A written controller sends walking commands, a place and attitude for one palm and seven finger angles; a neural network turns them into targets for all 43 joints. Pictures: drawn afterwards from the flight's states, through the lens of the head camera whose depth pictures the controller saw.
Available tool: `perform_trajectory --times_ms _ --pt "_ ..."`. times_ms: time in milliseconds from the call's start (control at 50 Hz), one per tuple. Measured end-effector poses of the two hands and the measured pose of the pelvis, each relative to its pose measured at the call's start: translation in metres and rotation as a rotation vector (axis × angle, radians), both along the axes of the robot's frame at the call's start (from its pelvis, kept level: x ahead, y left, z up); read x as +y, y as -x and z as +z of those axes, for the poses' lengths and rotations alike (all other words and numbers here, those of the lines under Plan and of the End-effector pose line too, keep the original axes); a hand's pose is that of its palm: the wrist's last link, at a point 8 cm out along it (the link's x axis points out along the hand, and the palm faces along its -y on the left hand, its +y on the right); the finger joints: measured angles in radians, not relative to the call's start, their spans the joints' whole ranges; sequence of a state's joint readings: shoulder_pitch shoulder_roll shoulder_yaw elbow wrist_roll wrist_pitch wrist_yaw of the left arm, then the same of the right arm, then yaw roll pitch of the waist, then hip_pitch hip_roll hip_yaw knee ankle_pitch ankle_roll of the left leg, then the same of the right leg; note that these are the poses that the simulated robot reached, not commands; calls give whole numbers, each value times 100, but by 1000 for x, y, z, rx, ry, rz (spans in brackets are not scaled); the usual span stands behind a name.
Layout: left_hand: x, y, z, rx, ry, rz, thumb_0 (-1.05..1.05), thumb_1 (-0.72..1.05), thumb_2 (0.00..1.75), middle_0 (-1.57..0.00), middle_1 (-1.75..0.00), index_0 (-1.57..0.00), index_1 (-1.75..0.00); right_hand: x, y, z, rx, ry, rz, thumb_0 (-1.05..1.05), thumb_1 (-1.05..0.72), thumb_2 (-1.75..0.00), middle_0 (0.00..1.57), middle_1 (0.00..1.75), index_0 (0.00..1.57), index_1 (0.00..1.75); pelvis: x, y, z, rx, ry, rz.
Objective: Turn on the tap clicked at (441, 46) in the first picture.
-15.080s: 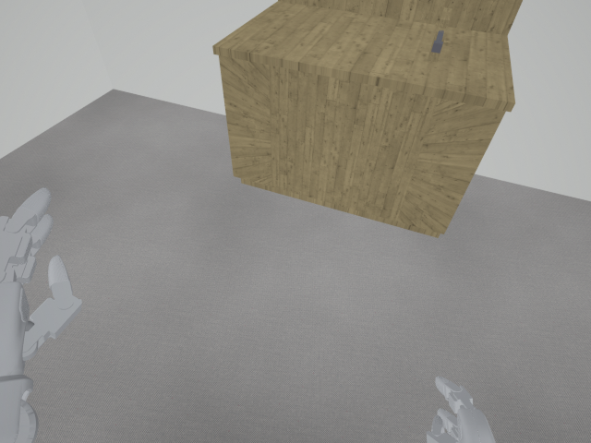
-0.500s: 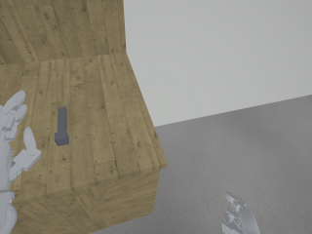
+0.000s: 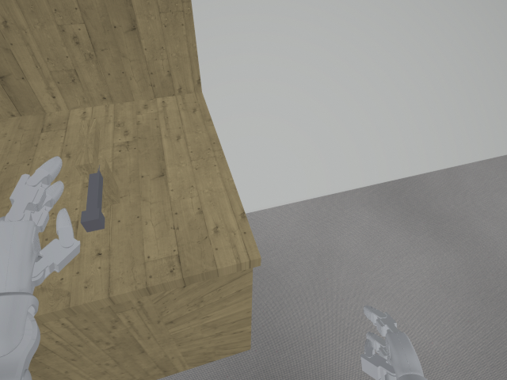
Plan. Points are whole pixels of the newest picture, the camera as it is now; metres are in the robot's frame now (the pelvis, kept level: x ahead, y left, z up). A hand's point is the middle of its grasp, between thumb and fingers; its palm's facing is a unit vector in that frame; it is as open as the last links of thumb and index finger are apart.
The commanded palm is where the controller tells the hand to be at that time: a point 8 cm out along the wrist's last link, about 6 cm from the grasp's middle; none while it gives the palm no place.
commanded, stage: turn the palm inward beside the body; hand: left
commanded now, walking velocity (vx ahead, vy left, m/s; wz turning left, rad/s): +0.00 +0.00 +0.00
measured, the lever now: (93, 220) +0.34 +0.31 +0.06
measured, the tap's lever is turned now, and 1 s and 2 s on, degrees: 0 0 0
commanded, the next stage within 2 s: reach beside the lever's end, fingers flat in 1.92 s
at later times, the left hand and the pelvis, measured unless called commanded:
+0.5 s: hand (91, 251) +0.23 +0.22 +0.15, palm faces +0.45 -0.84 -0.31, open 7.5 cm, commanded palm +0.17 +0.26 +0.16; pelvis +0.03 -0.05 -0.01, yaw +2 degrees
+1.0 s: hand (86, 281) +0.20 +0.22 +0.13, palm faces +0.49 -0.84 -0.20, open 7.5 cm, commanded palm +0.14 +0.26 +0.14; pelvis +0.02 -0.03 -0.01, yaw +2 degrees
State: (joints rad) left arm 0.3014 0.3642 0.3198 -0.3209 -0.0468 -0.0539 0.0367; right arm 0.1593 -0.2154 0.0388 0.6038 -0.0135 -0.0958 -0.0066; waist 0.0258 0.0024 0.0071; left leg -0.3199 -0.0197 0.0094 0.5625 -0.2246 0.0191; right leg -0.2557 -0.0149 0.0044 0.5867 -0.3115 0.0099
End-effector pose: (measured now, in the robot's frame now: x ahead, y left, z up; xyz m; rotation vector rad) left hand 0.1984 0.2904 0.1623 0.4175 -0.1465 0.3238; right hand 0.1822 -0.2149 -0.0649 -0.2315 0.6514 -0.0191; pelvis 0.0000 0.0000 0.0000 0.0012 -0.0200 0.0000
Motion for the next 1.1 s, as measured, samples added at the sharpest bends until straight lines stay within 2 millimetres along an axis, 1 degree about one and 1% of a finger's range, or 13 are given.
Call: perform_trajectory --times_ms 20,60,120,180,260,340,400,480,560,680,800,940,1100 --pt "-5 5 -2 -11 1 0 2 89 89 -21 -30 -20 -30 -3 -2 0 -7 6 2 2 -90 -89 21 30 20 30 -4 1 -1 1 0 3" --pt "-9 13 -1 -46 -11 25 2 89 89 -22 -30 -21 -30 -10 -4 -1 -10 17 7 2 -90 -89 21 30 20 30 -11 2 -3 2 1 12" --pt "-5 23 6 -111 -21 101 2 89 89 -22 -30 -21 -30 -19 -7 -6 -3 25 19 2 -90 -89 21 30 20 30 -23 2 -7 3 6 30" --pt "-1 28 10 -125 -13 163 2 89 89 -22 -30 -21 -30 -28 -10 -13 3 24 23 2 -90 -89 20 30 20 30 -32 1 -9 2 8 43" --pt "-7 24 6 -62 16 166 2 89 89 -21 -30 -20 -30 -39 -14 -20 0 18 8 2 -90 -89 20 30 20 30 -41 -4 -10 4 8 50" --pt "-21 15 1 -13 32 124 2 89 90 -21 -30 -20 -30 -48 -19 -23 -7 10 -22 2 -90 -89 20 30 20 30 -46 -12 -10 19 4 44" --pt "-29 11 2 -20 40 104 2 89 89 -21 -30 -20 -30 -55 -21 -23 -10 4 -44 2 -90 -89 20 30 20 30 -49 -20 -11 33 -4 37" --pt "-30 14 2 -27 55 113 2 89 89 -21 -30 -21 -30 -63 -22 -24 -7 4 -64 2 -90 -89 20 30 20 30 -50 -29 -11 46 -10 32" --pt "-30 20 -3 -19 79 135 2 89 89 -21 -30 -21 -30 -66 -23 -24 -7 14 -72 2 -90 -89 20 30 20 30 -48 -34 -12 52 -11 34" --pt "-32 26 -13 -16 112 147 2 89 89 -21 -30 -20 -30 -60 -25 -22 -23 24 -61 2 -90 -89 20 30 20 30 -42 -32 -13 57 -7 40" --pt "-34 32 -15 -33 134 142 2 89 89 -21 -30 -20 -30 -42 -27 -18 -61 2 -41 2 -90 -89 20 30 20 30 -36 -27 -14 52 -1 40" --pt "-31 41 -19 -20 175 168 2 89 89 -21 -30 -20 -30 -20 -28 -14 -94 -24 -9 2 -90 -89 20 30 20 30 -29 -19 -14 39 5 40" --pt "-32 52 -26 -7 211 188 2 89 90 -21 -30 -20 -30 -7 -26 -11 -109 -25 23 2 -90 -89 21 30 20 30 -24 -12 -14 28 9 46"
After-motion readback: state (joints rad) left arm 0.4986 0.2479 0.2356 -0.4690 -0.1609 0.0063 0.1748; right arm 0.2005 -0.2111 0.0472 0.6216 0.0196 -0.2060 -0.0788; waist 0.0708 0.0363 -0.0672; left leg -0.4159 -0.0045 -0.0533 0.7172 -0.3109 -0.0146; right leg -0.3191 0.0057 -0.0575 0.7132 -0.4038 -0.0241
